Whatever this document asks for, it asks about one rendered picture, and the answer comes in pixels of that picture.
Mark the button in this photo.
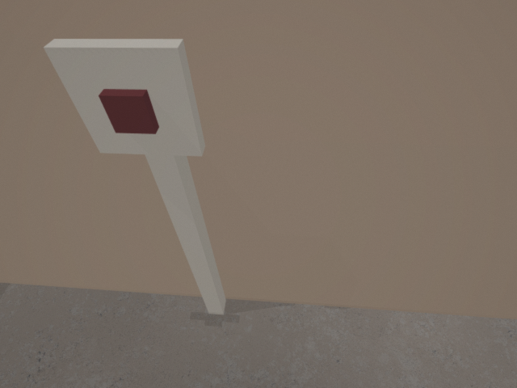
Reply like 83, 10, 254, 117
99, 89, 159, 134

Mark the panel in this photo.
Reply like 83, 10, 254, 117
44, 39, 226, 314

